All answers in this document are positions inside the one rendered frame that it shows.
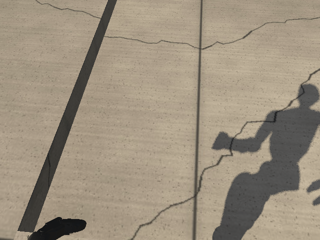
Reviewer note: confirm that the left robot hand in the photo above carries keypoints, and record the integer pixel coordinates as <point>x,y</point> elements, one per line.
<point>57,228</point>

